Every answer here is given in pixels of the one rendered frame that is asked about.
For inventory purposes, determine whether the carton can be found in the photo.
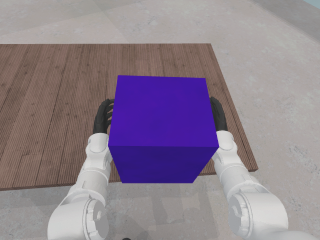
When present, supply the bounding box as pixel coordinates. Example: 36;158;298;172
108;75;219;184

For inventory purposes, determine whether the robot right hand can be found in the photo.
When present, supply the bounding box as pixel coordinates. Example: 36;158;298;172
209;96;228;132

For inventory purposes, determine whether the left robot forearm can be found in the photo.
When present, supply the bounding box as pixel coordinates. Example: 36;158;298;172
47;133;113;240

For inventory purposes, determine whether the right robot upper arm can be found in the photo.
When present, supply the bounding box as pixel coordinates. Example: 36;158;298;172
228;192;320;240

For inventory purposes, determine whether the right robot forearm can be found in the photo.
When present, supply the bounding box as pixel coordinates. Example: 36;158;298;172
211;130;289;227

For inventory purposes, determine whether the table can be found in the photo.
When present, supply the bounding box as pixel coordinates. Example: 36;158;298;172
0;43;259;191

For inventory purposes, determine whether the left robot upper arm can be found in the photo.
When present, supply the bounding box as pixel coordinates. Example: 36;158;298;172
48;198;109;240

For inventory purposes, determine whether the robot left hand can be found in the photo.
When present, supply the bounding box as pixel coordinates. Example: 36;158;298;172
93;98;115;134

